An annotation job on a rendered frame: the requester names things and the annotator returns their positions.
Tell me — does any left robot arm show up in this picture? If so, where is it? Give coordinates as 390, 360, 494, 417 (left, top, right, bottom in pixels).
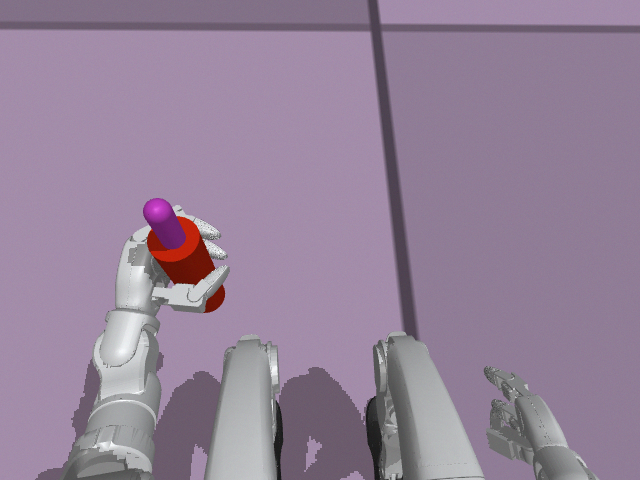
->
59, 308, 161, 480

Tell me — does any right robot foot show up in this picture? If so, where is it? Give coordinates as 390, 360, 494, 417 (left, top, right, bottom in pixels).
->
366, 396, 403, 480

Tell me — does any left robot hand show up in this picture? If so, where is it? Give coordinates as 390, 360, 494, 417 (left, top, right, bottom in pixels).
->
115, 205, 230, 316

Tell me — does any bottle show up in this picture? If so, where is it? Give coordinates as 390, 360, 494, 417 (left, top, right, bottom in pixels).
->
143, 198, 225, 313

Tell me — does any right robot arm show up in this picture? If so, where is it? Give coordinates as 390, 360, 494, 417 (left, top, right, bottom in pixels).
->
533, 446, 599, 480

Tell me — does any right robot hand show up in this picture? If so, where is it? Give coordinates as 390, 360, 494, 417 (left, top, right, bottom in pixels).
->
484, 366, 569, 466

